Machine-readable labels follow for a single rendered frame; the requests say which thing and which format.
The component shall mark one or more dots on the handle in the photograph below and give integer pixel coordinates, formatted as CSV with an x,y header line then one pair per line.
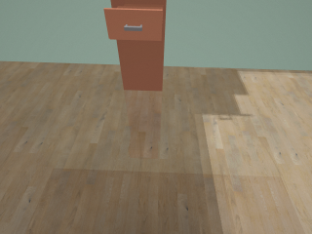
x,y
132,28

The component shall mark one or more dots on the cabinet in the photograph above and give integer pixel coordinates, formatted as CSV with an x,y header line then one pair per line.
x,y
142,61

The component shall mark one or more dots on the drawer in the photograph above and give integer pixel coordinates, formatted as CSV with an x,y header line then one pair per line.
x,y
151,19

